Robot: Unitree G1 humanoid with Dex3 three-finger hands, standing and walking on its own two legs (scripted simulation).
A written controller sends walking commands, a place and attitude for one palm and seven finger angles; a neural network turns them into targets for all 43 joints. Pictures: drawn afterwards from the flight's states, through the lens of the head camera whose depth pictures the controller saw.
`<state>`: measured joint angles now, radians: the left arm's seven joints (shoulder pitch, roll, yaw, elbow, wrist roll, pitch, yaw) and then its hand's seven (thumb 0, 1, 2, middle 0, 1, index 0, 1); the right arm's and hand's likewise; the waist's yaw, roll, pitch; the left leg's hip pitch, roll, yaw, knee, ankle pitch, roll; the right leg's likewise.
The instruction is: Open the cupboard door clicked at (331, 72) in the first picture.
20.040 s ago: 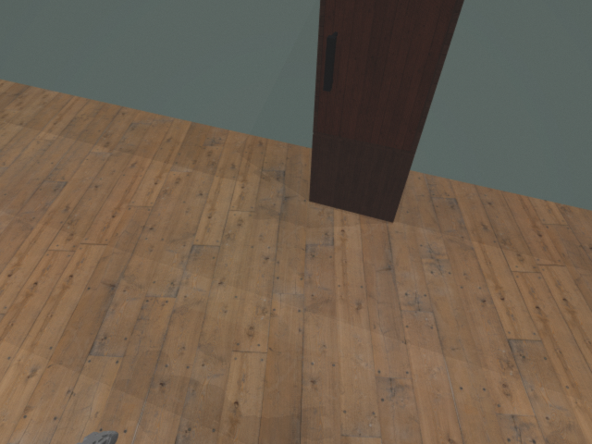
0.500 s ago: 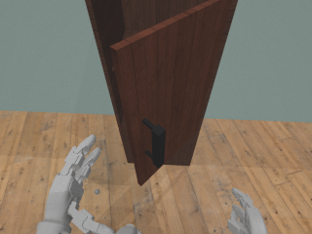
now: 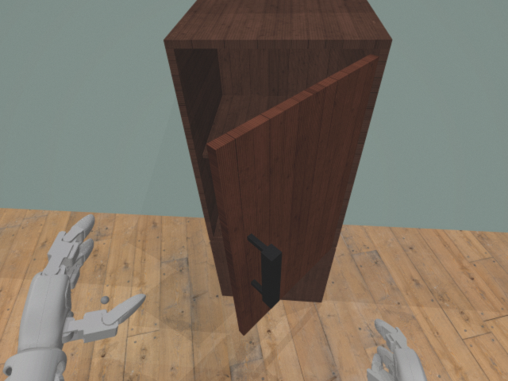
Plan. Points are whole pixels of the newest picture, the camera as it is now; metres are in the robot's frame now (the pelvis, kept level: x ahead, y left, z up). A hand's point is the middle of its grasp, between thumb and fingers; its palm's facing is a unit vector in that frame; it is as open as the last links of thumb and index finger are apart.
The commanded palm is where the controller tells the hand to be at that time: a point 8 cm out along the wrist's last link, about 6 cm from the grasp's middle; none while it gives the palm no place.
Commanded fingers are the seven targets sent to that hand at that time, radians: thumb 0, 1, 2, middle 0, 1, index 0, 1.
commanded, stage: draw the hand back to the body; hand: left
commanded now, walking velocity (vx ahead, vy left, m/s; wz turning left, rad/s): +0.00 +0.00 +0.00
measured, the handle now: (262, 271) +0.33 +0.03 -0.04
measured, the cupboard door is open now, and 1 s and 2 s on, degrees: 49 49 49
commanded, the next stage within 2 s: step back with the hand held close in 0.64 s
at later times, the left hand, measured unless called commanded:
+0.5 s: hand (70, 266) +0.20 +0.25 +0.16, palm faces +0.43 -0.81 -0.40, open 7.6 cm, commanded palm +0.15 +0.28 +0.18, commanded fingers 0.00 0.90 0.90 -0.20 -0.30 -0.20 -0.30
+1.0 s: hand (68, 268) +0.20 +0.25 +0.16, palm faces +0.33 -0.80 -0.50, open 7.4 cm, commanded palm +0.14 +0.29 +0.19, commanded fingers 0.00 0.90 0.90 -0.20 -0.30 -0.20 -0.30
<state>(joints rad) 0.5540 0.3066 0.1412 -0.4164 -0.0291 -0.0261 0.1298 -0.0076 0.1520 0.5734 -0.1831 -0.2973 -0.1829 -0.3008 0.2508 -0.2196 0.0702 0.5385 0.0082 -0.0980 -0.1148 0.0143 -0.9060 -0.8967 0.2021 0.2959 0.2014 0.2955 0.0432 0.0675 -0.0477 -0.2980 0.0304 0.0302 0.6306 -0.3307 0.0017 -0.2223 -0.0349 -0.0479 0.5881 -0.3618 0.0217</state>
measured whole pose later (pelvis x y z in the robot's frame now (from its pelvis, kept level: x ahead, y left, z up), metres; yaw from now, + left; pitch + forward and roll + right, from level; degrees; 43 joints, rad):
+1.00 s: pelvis -0.01 +0.00 +0.02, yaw -2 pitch +0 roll -1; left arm 0.53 0.38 0.37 -0.43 -0.05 -0.12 0.11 0.01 0.89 0.90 -0.21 -0.30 -0.21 -0.30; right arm 0.15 -0.24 0.00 0.57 0.00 -0.01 -0.10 0.01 -0.91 -0.90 0.20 0.30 0.20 0.30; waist 0.01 0.06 0.03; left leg -0.22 0.05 0.06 0.43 -0.21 -0.01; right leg -0.16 -0.01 -0.02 0.37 -0.22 0.02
